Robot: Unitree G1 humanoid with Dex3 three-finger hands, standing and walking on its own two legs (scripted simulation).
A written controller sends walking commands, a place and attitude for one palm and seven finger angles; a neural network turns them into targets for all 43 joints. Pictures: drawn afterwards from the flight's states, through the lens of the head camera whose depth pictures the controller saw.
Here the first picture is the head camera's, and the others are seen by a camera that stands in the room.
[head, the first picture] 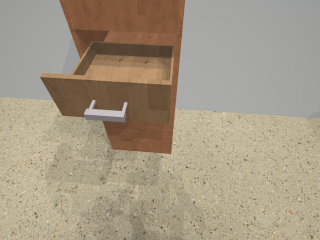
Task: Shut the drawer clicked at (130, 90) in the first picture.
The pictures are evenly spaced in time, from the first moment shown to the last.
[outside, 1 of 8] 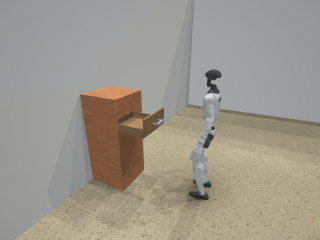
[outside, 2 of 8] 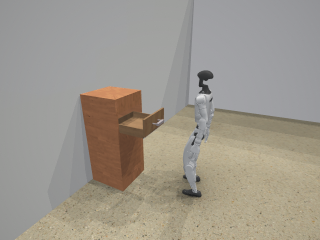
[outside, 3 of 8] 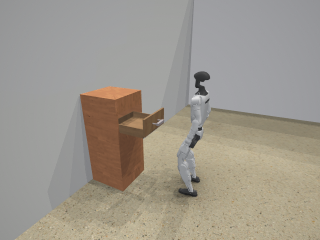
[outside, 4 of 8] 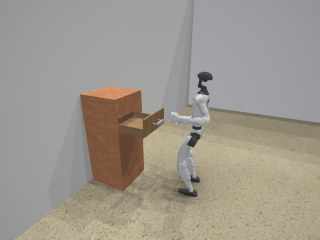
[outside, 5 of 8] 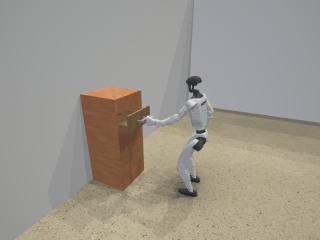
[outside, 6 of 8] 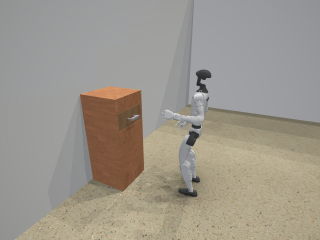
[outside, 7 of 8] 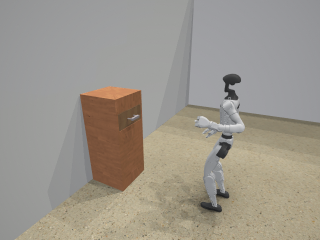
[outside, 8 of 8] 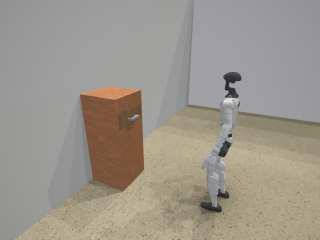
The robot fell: no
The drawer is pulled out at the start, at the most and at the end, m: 0.29 0.29 0.00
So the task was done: yes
